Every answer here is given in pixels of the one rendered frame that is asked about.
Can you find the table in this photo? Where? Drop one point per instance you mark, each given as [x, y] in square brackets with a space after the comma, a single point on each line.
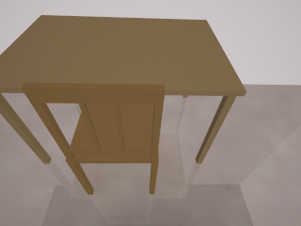
[182, 54]

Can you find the chair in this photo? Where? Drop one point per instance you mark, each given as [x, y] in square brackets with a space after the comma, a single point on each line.
[118, 124]

